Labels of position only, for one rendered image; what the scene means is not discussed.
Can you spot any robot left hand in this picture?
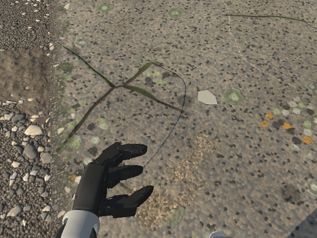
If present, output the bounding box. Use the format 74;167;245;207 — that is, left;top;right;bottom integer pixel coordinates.
72;142;154;218

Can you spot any robot left forearm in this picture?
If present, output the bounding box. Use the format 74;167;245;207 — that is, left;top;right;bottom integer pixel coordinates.
53;210;100;238

